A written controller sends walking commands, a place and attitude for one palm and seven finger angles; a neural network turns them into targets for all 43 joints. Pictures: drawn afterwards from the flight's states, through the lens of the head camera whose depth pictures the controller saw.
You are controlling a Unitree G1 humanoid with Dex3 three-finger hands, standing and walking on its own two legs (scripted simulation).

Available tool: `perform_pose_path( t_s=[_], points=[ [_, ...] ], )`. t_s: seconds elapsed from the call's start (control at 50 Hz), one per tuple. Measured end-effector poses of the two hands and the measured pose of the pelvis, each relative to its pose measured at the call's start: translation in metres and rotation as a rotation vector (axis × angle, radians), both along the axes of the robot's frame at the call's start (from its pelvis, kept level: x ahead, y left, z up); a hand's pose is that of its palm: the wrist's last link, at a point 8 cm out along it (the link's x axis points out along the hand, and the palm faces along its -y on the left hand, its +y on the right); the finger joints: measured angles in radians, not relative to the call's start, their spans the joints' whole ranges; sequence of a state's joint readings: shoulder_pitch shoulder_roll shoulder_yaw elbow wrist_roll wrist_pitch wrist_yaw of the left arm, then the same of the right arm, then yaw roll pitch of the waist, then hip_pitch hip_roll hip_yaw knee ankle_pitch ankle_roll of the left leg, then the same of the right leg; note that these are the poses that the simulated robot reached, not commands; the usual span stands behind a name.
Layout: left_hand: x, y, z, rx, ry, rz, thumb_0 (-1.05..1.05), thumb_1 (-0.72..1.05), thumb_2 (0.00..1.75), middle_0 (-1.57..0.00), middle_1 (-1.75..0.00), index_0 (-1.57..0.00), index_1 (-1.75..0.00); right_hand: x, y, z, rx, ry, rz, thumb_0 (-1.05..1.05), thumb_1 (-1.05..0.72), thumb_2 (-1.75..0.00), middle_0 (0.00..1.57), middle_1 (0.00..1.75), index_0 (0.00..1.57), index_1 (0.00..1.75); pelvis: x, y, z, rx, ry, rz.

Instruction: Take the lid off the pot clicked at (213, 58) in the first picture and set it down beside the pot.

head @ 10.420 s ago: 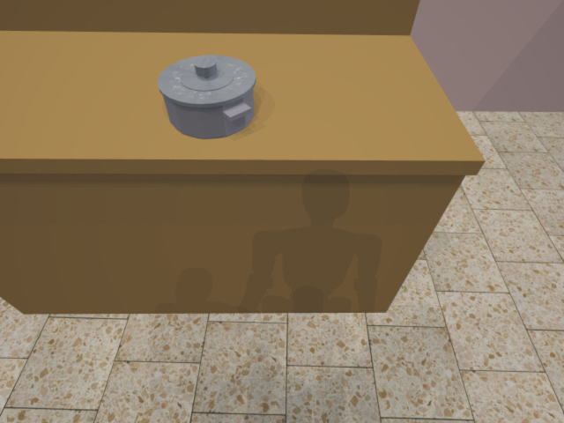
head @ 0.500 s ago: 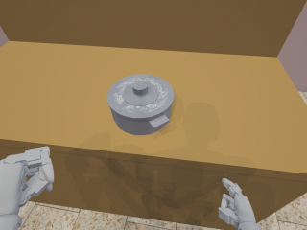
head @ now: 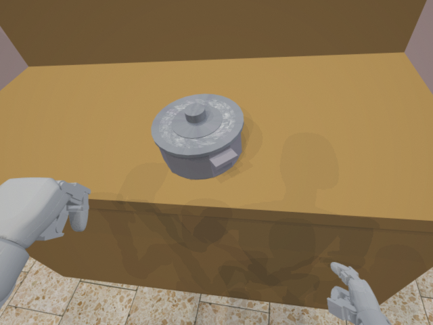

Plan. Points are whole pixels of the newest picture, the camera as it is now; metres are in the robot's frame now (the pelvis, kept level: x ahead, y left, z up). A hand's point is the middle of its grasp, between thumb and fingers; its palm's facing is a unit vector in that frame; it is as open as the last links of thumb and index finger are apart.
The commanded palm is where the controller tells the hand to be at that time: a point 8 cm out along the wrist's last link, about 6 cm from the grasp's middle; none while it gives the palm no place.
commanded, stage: reach forward and open the fingers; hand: left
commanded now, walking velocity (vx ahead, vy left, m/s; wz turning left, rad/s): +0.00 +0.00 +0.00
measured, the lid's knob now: (195, 113) +0.49 +0.12 +0.14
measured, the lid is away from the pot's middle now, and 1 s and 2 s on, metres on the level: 0.00 0.00 0.00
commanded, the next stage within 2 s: move the open hand above the knob in 0.78 s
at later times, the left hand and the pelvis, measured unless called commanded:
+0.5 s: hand (59, 201) +0.23 +0.26 +0.18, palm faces -0.15 +0.02 -0.99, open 8.2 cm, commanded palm +0.21 +0.25 +0.25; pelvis -0.03 -0.01 +0.01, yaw +1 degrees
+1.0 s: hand (69, 172) +0.27 +0.26 +0.20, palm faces -0.12 -0.06 -0.99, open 10.2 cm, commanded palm +0.25 +0.24 +0.27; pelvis -0.04 +0.02 +0.01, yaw +1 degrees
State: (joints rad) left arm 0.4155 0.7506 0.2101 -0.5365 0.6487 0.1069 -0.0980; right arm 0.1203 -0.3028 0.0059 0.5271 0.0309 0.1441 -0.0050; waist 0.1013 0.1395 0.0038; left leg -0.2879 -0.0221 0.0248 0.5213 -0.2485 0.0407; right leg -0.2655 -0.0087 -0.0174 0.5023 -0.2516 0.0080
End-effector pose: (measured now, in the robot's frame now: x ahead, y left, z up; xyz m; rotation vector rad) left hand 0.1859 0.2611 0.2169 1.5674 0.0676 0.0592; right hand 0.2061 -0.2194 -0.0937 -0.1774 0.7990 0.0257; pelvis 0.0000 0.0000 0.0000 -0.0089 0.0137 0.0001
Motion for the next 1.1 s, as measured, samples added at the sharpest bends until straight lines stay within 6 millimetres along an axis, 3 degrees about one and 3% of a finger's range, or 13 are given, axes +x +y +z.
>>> perform_pose_path(
  t_s=[0.22, 0.32, 0.48, 0.6, 0.74, 0.8, 0.86, 0.94, 1.04, 1.1],
  points=[
    [0.016, -0.004, 0.007, 0.024, 0.192, -0.043, 0.00, 0.28, 1.28, -1.13, -0.84, -1.12, -0.84, -0.004, -0.005, 0.010, -0.009, -0.068, 0.013, 0.01, -0.91, -0.90, 0.20, 0.30, 0.20, 0.30, -0.013, -0.009, 0.005, 0.002, -0.038, 0.029],
    [0.024, 0.003, 0.017, 0.002, 0.175, -0.053, 0.00, 0.12, 1.38, -1.07, -0.66, -1.06, -0.66, -0.011, -0.008, 0.016, -0.018, -0.086, 0.016, 0.01, -0.91, -0.90, 0.20, 0.30, 0.20, 0.30, -0.022, -0.011, 0.006, 0.000, -0.052, 0.026],
    [0.029, -0.004, 0.017, 0.009, 0.159, -0.128, 0.00, -0.11, 1.48, -0.96, -0.38, -0.96, -0.38, -0.025, -0.007, 0.019, -0.035, -0.085, 0.012, 0.01, -0.91, -0.90, 0.20, 0.30, 0.20, 0.30, -0.033, -0.006, 0.007, 0.001, -0.072, 0.018],
    [0.037, 0.003, 0.035, -0.015, 0.070, -0.109, 0.00, -0.25, 1.51, -0.90, -0.20, -0.89, -0.20, -0.032, 0.001, 0.019, -0.016, -0.087, 0.010, 0.01, -0.91, -0.90, 0.20, 0.30, 0.20, 0.30, -0.039, 0.000, 0.006, 0.001, -0.079, 0.013],
    [0.047, -0.001, 0.025, -0.009, 0.120, -0.098, 0.00, -0.32, 1.52, -0.86, -0.11, -0.86, -0.11, -0.037, 0.013, 0.019, 0.009, -0.093, 0.009, 0.01, -0.91, -0.90, 0.20, 0.30, 0.20, 0.30, -0.044, 0.008, 0.006, 0.004, -0.082, 0.008],
    [0.051, -0.007, 0.037, 0.027, 0.092, -0.137, 0.00, -0.33, 1.53, -0.86, -0.09, -0.86, -0.10, -0.037, 0.018, 0.019, 0.008, -0.102, 0.013, 0.01, -0.91, -0.90, 0.20, 0.30, 0.20, 0.30, -0.045, 0.011, 0.006, 0.005, -0.085, 0.011],
    [0.059, 0.001, 0.051, 0.011, 0.055, -0.109, 0.00, -0.34, 1.53, -0.86, -0.09, -0.86, -0.09, -0.037, 0.022, 0.019, 0.021, -0.101, 0.012, 0.01, -0.91, -0.90, 0.20, 0.30, 0.20, 0.30, -0.045, 0.012, 0.006, 0.006, -0.081, 0.009],
    [0.068, 0.013, 0.051, -0.051, 0.061, -0.032, 0.00, -0.34, 1.53, -0.85, -0.08, -0.85, -0.08, -0.039, 0.023, 0.018, 0.042, -0.095, 0.010, 0.01, -0.91, -0.90, 0.20, 0.30, 0.20, 0.30, -0.045, 0.015, 0.006, 0.006, -0.071, 0.006],
    [0.074, -0.016, 0.028, -0.048, 0.146, -0.118, 0.00, -0.34, 1.53, -0.85, -0.08, -0.85, -0.08, -0.037, 0.024, 0.017, 0.031, -0.093, 0.015, 0.01, -0.91, -0.90, 0.20, 0.30, 0.20, 0.30, -0.043, 0.017, 0.006, 0.006, -0.074, 0.012],
    [0.087, -0.024, 0.030, 0.005, 0.154, -0.156, 0.00, -0.34, 1.53, -0.85, -0.08, -0.85, -0.08, -0.035, 0.023, 0.017, 0.012, -0.089, 0.015, 0.01, -0.91, -0.90, 0.20, 0.30, 0.20, 0.30, -0.043, 0.015, 0.006, 0.007, -0.077, 0.015]
  ],
)
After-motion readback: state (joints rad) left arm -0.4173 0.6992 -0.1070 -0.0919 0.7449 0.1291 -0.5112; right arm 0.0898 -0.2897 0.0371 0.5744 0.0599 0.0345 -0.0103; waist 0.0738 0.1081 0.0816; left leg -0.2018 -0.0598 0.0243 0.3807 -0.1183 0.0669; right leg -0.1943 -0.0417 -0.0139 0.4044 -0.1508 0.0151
